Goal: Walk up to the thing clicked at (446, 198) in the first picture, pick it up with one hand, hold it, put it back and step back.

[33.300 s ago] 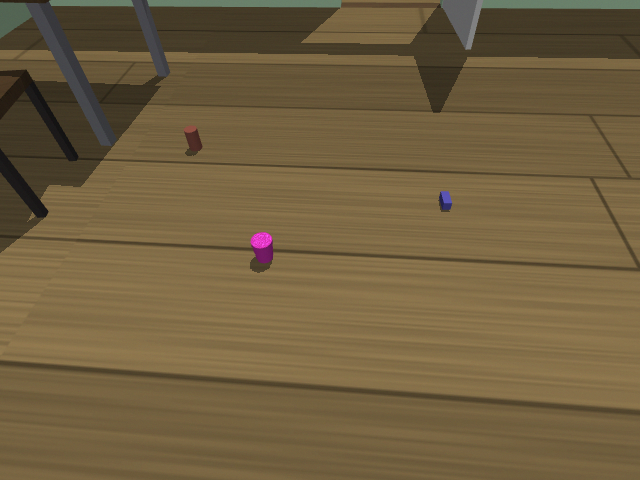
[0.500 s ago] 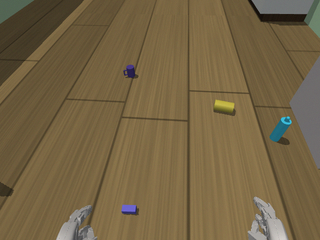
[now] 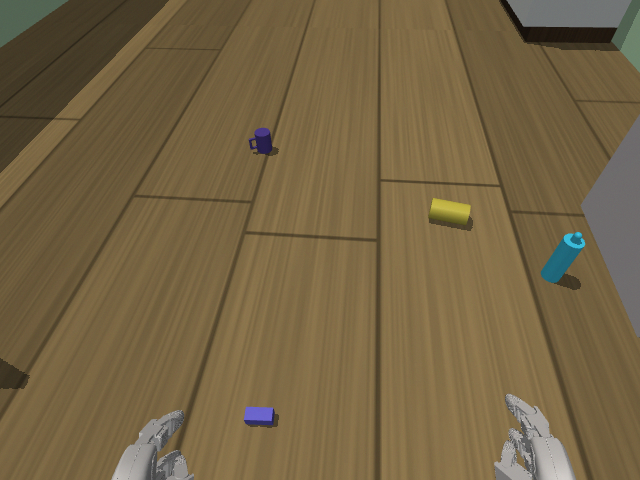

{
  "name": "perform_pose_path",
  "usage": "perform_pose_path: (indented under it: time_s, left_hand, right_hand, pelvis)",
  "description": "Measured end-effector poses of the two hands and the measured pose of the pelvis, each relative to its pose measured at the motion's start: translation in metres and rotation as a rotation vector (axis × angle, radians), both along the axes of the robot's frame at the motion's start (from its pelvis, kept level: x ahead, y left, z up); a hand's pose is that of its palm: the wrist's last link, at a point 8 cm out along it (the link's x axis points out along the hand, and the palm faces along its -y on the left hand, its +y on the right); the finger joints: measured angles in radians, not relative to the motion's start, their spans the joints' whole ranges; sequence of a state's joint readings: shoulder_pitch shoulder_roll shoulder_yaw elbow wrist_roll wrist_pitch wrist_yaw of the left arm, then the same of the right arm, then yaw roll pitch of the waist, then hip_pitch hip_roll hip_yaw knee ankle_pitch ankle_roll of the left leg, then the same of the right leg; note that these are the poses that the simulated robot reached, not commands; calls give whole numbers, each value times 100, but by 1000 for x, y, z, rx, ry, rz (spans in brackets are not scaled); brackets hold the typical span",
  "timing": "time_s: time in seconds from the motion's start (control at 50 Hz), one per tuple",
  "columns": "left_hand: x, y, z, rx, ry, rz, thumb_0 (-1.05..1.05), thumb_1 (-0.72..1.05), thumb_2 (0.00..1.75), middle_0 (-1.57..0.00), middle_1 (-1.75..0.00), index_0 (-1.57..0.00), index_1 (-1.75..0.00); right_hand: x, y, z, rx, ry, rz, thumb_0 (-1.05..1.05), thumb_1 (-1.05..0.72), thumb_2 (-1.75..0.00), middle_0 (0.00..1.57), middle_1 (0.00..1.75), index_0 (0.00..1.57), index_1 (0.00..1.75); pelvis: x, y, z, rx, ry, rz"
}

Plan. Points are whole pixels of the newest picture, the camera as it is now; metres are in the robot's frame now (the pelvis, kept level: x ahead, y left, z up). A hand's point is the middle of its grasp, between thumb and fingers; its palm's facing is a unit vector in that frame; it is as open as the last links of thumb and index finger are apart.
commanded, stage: stand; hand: left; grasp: from above
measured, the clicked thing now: (259, 415) +0.44 +0.20 -0.70
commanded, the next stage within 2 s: none
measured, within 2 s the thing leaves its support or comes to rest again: neither
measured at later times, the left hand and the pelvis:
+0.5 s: hand out of the picture +0.07 +0.24 -0.10, palm faces +0.05 -0.94 -0.33, open 7.4 cm; pelvis -0.01 +0.01 +0.05, yaw +0 degrees
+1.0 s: hand out of the picture +0.03 +0.25 -0.10, palm faces +0.04 -0.94 -0.34, open 7.4 cm; pelvis -0.01 +0.00 +0.06, yaw +1 degrees
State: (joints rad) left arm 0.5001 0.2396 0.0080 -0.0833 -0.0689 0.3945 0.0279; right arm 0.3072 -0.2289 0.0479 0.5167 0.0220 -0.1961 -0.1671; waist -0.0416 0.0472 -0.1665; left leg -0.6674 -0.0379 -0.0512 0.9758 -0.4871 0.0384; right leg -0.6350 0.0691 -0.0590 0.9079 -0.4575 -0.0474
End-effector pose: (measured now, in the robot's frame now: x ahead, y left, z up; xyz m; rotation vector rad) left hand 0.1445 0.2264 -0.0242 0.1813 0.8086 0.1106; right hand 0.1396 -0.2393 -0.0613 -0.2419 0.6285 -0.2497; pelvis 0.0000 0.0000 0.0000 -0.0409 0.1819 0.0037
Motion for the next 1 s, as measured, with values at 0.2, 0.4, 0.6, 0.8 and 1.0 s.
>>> perform_pose_path:
  time_s: [0.2,0.4,0.6,0.8,1.0]
  left_hand:
    - [-8,25,-29,103,62,-10,1,90,90,-20,-30,-20,-30]
    - [-59,53,-38,116,255,81,1,91,90,-20,-30,-20,-30]
    - [-106,60,-39,114,398,136,1,91,90,-20,-30,-20,-30]
    - [-128,64,-39,118,472,157,1,91,90,-20,-30,-20,-30]
    - [-126,64,-37,126,490,156,0,91,90,-20,-30,-20,-30]
  right_hand:
    - [-22,-15,-12,-33,325,113,1,-91,-90,21,30,20,30]
    - [-59,-25,-8,3,473,24,1,-91,-90,20,30,20,30]
    - [-80,-20,-10,38,559,-7,1,-91,-90,20,30,20,30]
    - [-93,-25,-10,36,612,-17,1,-91,-90,20,30,20,30]
    - [-93,-35,-9,28,634,-22,0,-91,-90,20,30,20,30]
  pelvis:
    - [-8,0,24,41,-130,-13]
    - [-5,7,46,41,-202,-7]
    - [-10,10,58,42,-244,1]
    - [-14,9,62,44,-252,5]
    - [-11,5,63,43,-245,9]
